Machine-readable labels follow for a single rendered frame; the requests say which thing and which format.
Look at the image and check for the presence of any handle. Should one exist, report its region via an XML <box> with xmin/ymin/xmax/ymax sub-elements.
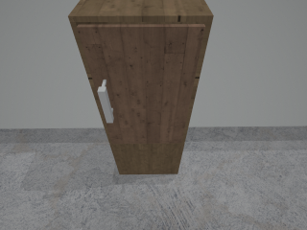
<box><xmin>97</xmin><ymin>80</ymin><xmax>114</xmax><ymax>124</ymax></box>

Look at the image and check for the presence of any cupboard door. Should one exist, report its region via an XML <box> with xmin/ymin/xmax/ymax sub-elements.
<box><xmin>77</xmin><ymin>24</ymin><xmax>205</xmax><ymax>144</ymax></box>

